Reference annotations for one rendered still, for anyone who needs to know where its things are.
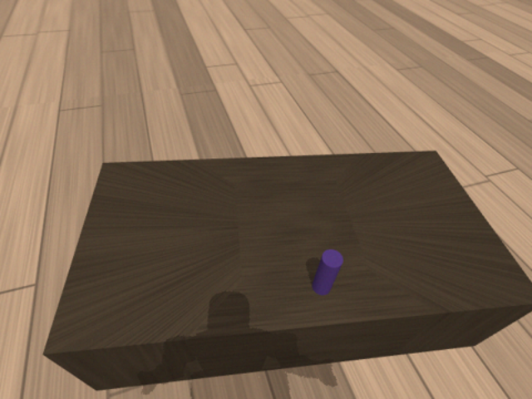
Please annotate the can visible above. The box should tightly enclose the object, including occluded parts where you can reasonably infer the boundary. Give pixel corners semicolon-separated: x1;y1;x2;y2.
312;249;343;295

